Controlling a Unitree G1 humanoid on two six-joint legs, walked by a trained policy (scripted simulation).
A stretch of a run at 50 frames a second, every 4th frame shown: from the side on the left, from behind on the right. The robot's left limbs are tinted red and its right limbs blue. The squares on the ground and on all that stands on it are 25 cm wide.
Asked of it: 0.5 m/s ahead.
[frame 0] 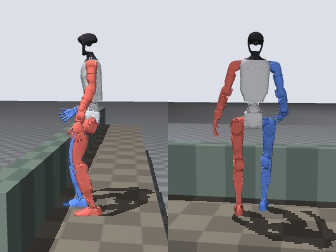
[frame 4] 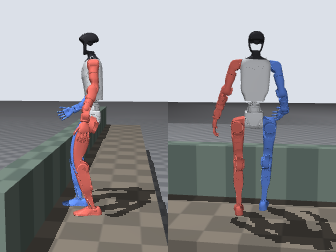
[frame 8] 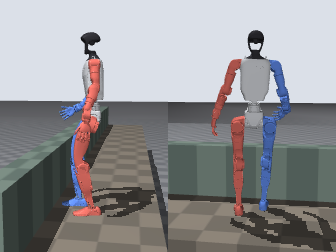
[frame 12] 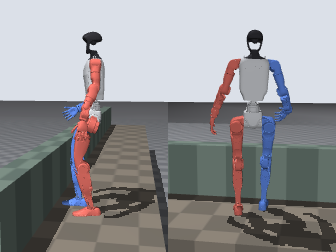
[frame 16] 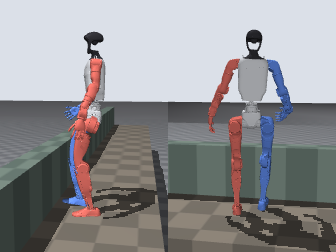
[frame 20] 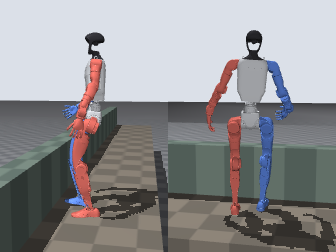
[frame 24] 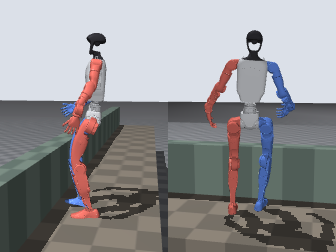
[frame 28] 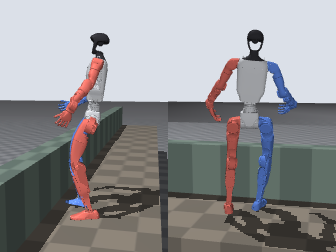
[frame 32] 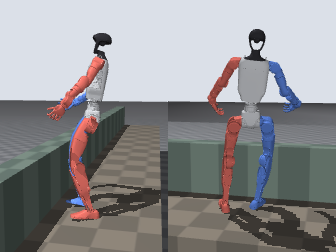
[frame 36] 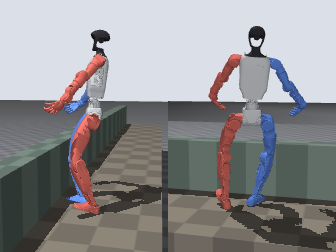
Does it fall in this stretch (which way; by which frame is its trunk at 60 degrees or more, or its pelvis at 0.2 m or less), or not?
no
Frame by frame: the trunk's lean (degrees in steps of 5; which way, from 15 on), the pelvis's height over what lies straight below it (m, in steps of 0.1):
0: 5, 0.8
4: 5, 0.8
8: 5, 0.8
12: 5, 0.8
16: 5, 0.8
20: 5, 0.8
24: 5, 0.8
28: 10, 0.8
32: 10, 0.8
36: 5, 0.8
